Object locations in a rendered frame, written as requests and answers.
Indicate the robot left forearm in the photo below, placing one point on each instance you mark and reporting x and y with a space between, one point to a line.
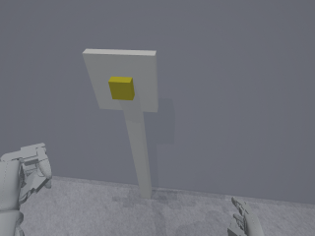
10 221

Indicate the panel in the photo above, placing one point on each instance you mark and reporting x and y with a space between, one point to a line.
142 67

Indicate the left robot hand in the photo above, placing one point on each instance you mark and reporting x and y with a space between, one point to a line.
31 161

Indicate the right robot hand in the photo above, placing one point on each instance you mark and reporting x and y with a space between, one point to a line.
250 224

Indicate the button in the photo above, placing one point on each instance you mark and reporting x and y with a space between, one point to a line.
121 88

